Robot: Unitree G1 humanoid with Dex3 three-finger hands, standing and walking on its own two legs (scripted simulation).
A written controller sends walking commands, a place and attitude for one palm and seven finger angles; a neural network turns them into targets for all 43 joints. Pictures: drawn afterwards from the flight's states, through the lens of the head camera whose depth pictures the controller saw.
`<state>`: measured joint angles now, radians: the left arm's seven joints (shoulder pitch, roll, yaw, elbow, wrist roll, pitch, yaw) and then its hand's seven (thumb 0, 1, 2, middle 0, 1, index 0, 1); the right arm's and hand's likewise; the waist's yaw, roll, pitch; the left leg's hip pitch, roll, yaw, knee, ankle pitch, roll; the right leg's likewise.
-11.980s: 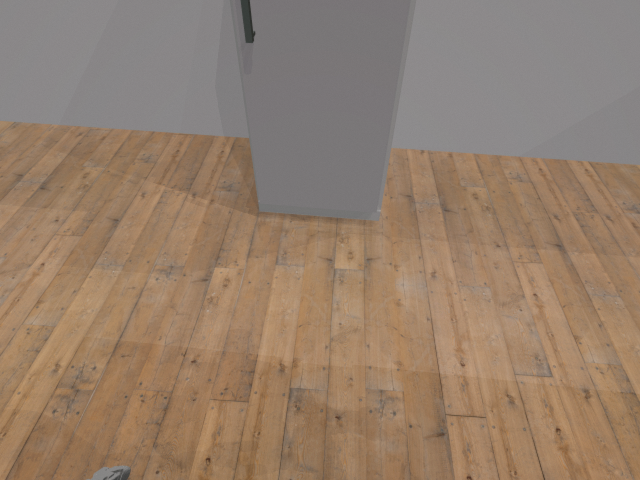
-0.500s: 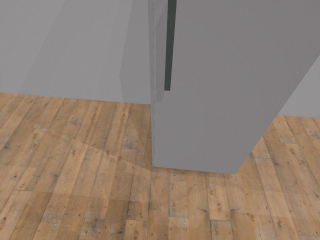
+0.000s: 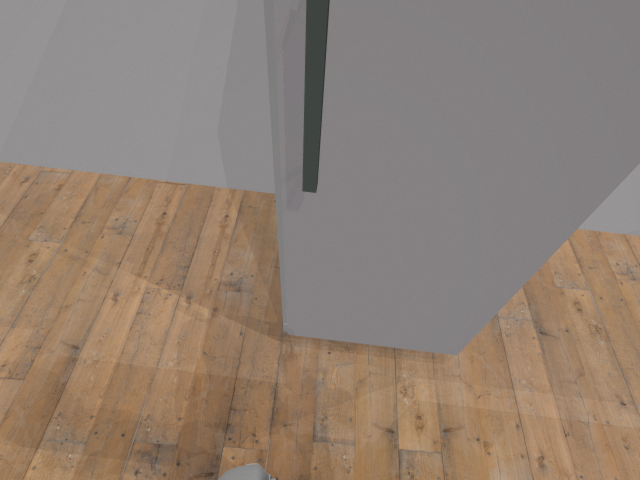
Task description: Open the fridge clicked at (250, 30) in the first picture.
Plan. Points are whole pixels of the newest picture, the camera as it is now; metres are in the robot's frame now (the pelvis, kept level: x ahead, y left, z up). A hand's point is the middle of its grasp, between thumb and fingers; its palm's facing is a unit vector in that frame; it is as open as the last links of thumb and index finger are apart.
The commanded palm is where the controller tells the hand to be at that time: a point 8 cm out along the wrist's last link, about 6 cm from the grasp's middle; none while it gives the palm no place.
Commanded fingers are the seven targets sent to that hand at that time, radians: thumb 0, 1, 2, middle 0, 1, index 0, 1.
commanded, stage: shuffle to correct the standing spot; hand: left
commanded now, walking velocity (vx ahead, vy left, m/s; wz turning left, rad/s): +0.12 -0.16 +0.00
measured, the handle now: (316, 85) +0.52 +0.06 +0.20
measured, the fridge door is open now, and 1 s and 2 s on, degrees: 0 0 0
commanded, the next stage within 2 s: come to a stop and stand still in 0.20 s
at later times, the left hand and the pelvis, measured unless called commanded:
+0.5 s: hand (254, 449) +0.17 +0.10 -0.15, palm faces +0.02 -0.96 -0.26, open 7.4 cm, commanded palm none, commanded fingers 0.00 0.90 0.90 -0.20 -0.30 -0.20 -0.30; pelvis +0.11 -0.09 +0.01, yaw +1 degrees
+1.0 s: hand out of the picture +0.12 +0.14 -0.16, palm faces +0.08 -0.97 -0.23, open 7.4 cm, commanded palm none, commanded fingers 0.00 0.90 0.90 -0.20 -0.30 -0.20 -0.30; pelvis +0.09 -0.06 +0.02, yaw +1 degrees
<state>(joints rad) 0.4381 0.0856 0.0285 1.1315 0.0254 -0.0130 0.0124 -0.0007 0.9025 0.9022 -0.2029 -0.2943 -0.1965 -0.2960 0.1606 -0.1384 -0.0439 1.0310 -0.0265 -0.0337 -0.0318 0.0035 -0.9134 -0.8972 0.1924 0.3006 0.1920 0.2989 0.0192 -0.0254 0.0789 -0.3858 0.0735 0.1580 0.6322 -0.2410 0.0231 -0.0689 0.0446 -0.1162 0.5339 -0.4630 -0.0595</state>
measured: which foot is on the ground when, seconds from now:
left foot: down 0.00-0.34, up 0.36-0.72, down 0.74-1.00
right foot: down 0.00-0.00, up 0.02-0.32, down 0.34-0.74, up 0.76-1.00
